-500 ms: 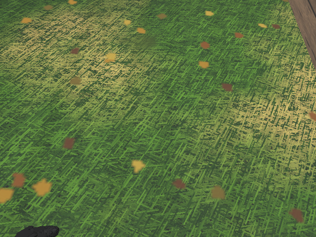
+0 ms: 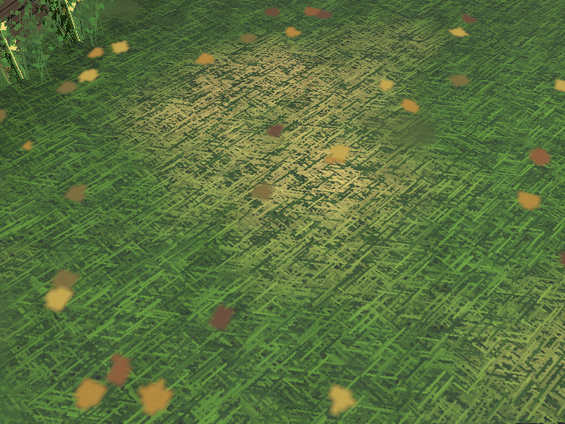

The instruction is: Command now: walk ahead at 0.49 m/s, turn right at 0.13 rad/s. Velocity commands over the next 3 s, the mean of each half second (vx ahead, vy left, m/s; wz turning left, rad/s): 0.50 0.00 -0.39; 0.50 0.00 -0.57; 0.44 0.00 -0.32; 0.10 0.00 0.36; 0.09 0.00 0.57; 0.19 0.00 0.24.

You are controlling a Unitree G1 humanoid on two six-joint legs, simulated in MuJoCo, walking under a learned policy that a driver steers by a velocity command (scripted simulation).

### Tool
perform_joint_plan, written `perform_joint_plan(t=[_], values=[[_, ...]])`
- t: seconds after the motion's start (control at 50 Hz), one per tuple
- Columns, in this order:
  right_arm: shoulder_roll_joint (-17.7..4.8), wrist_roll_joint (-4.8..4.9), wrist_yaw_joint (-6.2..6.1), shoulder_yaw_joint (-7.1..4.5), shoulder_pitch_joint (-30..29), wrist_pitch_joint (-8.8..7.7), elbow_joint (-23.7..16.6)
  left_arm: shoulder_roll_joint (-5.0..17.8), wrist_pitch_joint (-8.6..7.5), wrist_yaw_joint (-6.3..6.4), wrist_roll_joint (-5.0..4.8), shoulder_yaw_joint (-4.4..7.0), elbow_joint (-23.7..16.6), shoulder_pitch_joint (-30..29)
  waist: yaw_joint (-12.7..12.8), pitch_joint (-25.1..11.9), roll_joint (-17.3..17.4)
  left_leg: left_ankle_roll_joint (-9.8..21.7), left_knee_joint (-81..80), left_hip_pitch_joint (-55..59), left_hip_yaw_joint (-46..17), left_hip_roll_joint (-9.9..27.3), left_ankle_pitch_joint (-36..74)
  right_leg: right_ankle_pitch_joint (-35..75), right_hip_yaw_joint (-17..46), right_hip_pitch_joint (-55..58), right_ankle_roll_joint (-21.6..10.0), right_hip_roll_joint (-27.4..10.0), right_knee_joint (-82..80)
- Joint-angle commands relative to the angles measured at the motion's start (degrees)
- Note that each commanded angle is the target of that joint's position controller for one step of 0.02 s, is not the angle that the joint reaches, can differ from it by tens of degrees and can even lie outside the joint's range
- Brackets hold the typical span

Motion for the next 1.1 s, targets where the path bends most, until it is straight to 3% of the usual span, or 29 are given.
perform_joint_plan(t=[0.02, 0.08, 0.12, 0.14, 0.16, 0.18, 0.2, 0.22, 0.26, 0.3, 0.4, 0.48, 0.58, 0.62, 0.64, 0.66, 0.68, 0.7, 0.72, 0.74, 0.76, 0.78, 0.8, 0.82, 0.88, 0.98, 1.04, 1.1], values=[[-2.5, 0.11, 0.83, -0.06, -2.6, -1.67, -4.0, 10.9, -0.54, 0.4, -0.73, 2.37, -4.8, -4.3, -2.0, 0.0, -5.8, -1.2, -10.2, 7.5, 1.1, -1.8, 9.7, 9.6, 10.8, -6.7, -10.5, -13.4, -7.0], [-4.8, 0.68, 1.16, -0.97, -4.8, -2.15, -5.1, 11.6, 0.24, 0.62, -1.24, 2.51, -3.8, -1.4, -2.3, -0.7, -6.5, -0.6, -15.7, 11.4, 0.1, -2.9, 11.2, 5.9, 13.6, -4.0, -8.2, -15.1, -3.9], [-6.2, 0.85, 0.97, -1.95, -1.8, -2.34, -4.3, 11.3, 0.89, 0.82, -0.99, 2.35, -3.5, -1.2, -5.0, -1.8, -6.8, 0.8, -18.9, 18.2, 0.8, -3.4, 9.5, 5.2, 14.0, -4.2, -6.1, -14.8, 0.8], [-7.9, 0.71, 0.53, -3.02, 3.4, -2.3, -2.9, 9.8, 1.01, 0.84, -0.52, 1.77, -3.5, -0.7, -7.6, -4.5, -6.4, 2.0, -20.0, 26.1, 1.4, -3.7, 7.6, 8.3, 12.6, -5.9, -4.6, -12.3, 7.1], [-11.1, -0.13, -0.13, -4.21, 11.4, -2.27, -2.0, 6.2, 0.93, 0.69, 0.39, 0.42, -4.6, -1.0, -11.6, -10.6, -2.7, 5.0, -20.2, 37.8, -4.9, 3.5, 5.2, 2.7, 9.8, -11.9, -2.1, -8.4, 21.5], [-16.4, -1.46, -0.32, -5.43, 16.3, -1.47, -1.4, 0.6, 0.41, 1.0, 0.07, -1.29, -6.5, 4.4, -10.4, -19.1, 13.0, 11.9, -24.9, 53.4, -26.8, 17.7, -6.0, -17.6, 3.2, -28.5, 1.6, -1.5, 41.7], [-12.9, -1.14, 0.2, -4.61, 16.9, -1.39, -0.8, 4.7, 0.31, 1.25, -1.42, -0.4, -6.3, 4.8, -10.6, -18.3, 13.3, 14.0, -30.7, 51.0, -38.0, 18.5, -15.5, -22.7, 7.8, -35.3, 1.9, -2.4, 52.3], [-9.3, -0.53, 0.34, -3.56, 13.8, -1.47, -0.8, 8.2, 0.62, 1.28, -2.19, 0.8, -6.5, 1.8, -10.0, -11.5, 8.8, 12.4, -31.3, 46.0, -30.9, 17.0, -16.5, -18.0, 8.7, -38.4, 1.5, -4.9, 56.0], [-5.0, -0.62, 0.6, -2.33, 7.8, -1.69, -0.7, 7.9, 1.34, 1.35, -1.08, 1.1, -6.9, -2.1, -7.5, -5.2, 4.9, 10.8, -33.0, 36.2, -17.8, 12.4, -4.3, -10.1, 7.3, -36.3, 1.8, -8.3, 53.6], [-3.9, -1.05, 0.47, -2.31, 5.4, -2.35, -0.1, 6.2, 2.46, 0.92, -0.98, 1.18, -7.0, -2.3, -5.5, -3.2, 5.6, 10.2, -35.9, 30.6, -10.0, 10.0, 3.6, -6.0, 7.0, -31.9, 2.3, -10.1, 51.2], [-6.0, -0.65, -0.24, -3.53, 6.4, -3.3, 2.6, 3.5, 3.68, 0.32, -0.36, 0.59, -9.8, -7.4, -5.4, -0.4, 1.4, 11.7, -39.3, 30.4, 0.0, 10.4, 14.1, 2.2, 7.0, -34.7, 3.5, -10.4, 42.1], [-8.4, -0.35, -0.83, -4.18, 7.6, -2.51, 4.0, 2.4, 3.13, -1.2, -0.27, -0.22, -12.0, -14.2, -7.6, 1.5, 0.2, 10.6, -40.0, 31.5, 7.3, 9.6, 15.8, 11.1, 3.4, -32.5, 2.7, -9.7, 29.5], [-10.5, 0.97, -0.91, -4.98, 11.2, -0.91, 6.4, 3.1, 3.09, -2.71, -0.4, -0.32, -15.7, -21.4, -9.1, 3.5, 0.0, 8.9, -36.7, 38.4, 11.8, 11.4, 22.3, 7.5, -0.8, -32.3, -0.4, -8.1, 21.8], [-12.2, 1.33, -1.2, -5.43, 10.9, -0.12, 6.5, 4.7, 3.35, -2.96, -0.24, 0.47, -16.4, -20.2, -7.0, 0.9, 1.7, 7.7, -30.3, 40.5, 13.9, 11.4, 40.0, 2.1, -3.8, -27.2, -2.6, -4.9, 20.9], [-13.1, 1.6, -1.42, -5.68, 10.7, 0.33, 6.3, 6.2, 3.61, -2.84, -0.16, 1.3, -16.0, -16.8, -4.7, -1.9, 2.8, 7.1, -24.1, 40.8, 14.8, 11.0, 49.5, -0.7, -5.4, -21.9, -4.0, -2.6, 20.9], [-13.3, 1.88, -1.59, -5.68, 10.0, 0.77, 6.1, 8.4, 3.84, -2.46, -0.31, 2.72, -14.3, -9.6, -0.4, -6.0, 2.4, 6.0, -14.0, 38.3, 16.1, 9.7, 53.2, 0.1, -6.3, -12.0, -5.8, -0.1, 18.5], [-12.0, 1.59, -1.86, -5.05, 10.1, 0.67, 5.5, 11.9, 4.39, -1.48, -0.45, 4.69, -11.6, 0.4, 4.6, -11.0, 0.4, 3.7, 0.2, 28.6, 16.8, 7.5, 45.3, 2.7, -3.0, 4.4, -8.2, 0.1, 15.9], [-4.1, -1.35, -1.31, -2.56, 14.9, -0.19, 2.8, 18.5, 4.64, -0.31, -0.91, 5.91, -11.0, 2.4, 0.0, -15.2, -15.1, 0.1, 21.2, 3.5, 15.6, -0.3, -6.2, 2.8, 22.9, 25.2, -16.0, -15.1, 15.6], [-4.5, -0.53, -0.67, -1.71, 13.2, -2.37, 1.0, 17.7, 3.46, -0.72, -0.54, 5.09, -13.5, 2.6, 0.5, -25.4, -13.3, -0.8, 32.4, -7.6, 1.3, -7.6, -23.7, -10.2, 49.9, 32.0, -23.8, -23.3, 4.8], [-9.3, 1.97, -0.14, -3.03, 5.3, -3.59, -0.6, 13.4, 2.52, -1.19, -0.16, 3.83, -12.7, 1.4, 3.0, -18.4, -6.9, 0.2, 32.8, -13.2, -2.3, -4.2, -18.1, -9.6, 43.1, 27.5, -19.8, -21.9, 1.0], [-8.9, 2.33, -0.17, -2.73, 3.6, -4.3, -1.6, 11.9, 1.93, -1.17, -0.19, 3.35, -12.3, -1.1, 1.0, -11.4, -5.7, 1.0, 28.3, -13.1, -1.6, -2.1, -12.5, -5.6, 35.3, 19.3, -17.7, -19.6, 0.6], [-8.4, 0.94, -0.67, -2.75, 4.2, -4.41, -0.5, 10.1, 1.74, -1.04, -0.27, 2.77, -12.7, -5.1, -1.9, -7.5, -2.5, 0.6, 23.5, -9.6, -1.5, 0.2, -9.0, 0.8, 29.2, 11.0, -15.8, -16.9, 0.7], [-8.9, -0.19, -0.88, -3.12, 5.4, -4.01, -0.1, 8.5, 1.65, -0.81, 0.19, 2.24, -13.4, -7.7, -4.1, -5.9, -3.6, 0.1, 19.8, -5.3, -1.8, 1.5, -6.4, 6.6, 25.0, 4.9, -15.0, -14.9, -0.1], [-8.8, -0.56, -0.76, -3.24, 6.2, -3.33, 0.1, 8.1, 1.62, -0.57, 0.71, 2.03, -13.9, -9.0, -5.4, -5.5, -4.8, -0.6, 18.3, -2.1, -1.8, 1.9, -4.9, 9.6, 23.3, 1.0, -14.9, -13.6, -1.4], [-6.3, -1.16, -0.8, -2.62, 5.5, -1.94, -0.1, 9.2, 1.26, 0.41, 0.43, 2.37, -12.5, -7.9, -5.8, -4.4, -4.5, -3.1, 11.8, 0.0, 0.0, 1.0, -1.3, 17.1, 18.3, -5.3, -15.2, -11.8, -2.6], [-3.3, -0.62, -0.19, -1.22, -5.9, -2.19, -2.9, 10.6, 2.05, 1.77, -0.23, 2.71, -10.2, -3.8, -1.4, -2.1, -6.6, -4.2, -9.7, 3.6, 0.5, -2.9, 15.3, 9.1, 15.0, -8.6, -11.1, -7.9, -1.5], [-4.5, 0.33, 0.71, -1.51, -9.7, -2.91, -4.0, 11.0, 2.47, 2.04, -0.64, 2.85, -8.8, -1.0, -0.1, -1.7, -7.2, -3.5, -15.8, 6.3, -0.6, -4.5, 17.3, 4.8, 18.9, -6.7, -10.3, -9.6, 0.6], [-6.7, 0.55, 1.26, -2.48, -7.8, -3.48, -3.6, 10.3, 2.82, 2.29, -0.49, 2.74, -8.2, -0.9, -1.7, -2.1, -9.0, -1.3, -18.6, 8.6, -2.0, -4.2, 12.3, 3.7, 23.5, -1.9, -8.9, -12.1, 5.3]])
Next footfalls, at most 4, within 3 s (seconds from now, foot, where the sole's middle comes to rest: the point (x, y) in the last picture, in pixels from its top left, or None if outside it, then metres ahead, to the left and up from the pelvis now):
0.16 left None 0.26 0.15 -0.78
0.68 right None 0.47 -0.16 -0.78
1.16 left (362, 293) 0.81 -0.12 -0.78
1.60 right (479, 302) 0.81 -0.42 -0.78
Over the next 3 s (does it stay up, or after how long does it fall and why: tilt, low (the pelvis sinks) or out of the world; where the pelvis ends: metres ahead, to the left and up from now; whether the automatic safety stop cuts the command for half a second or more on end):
stays up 0.97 -0.24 -0.01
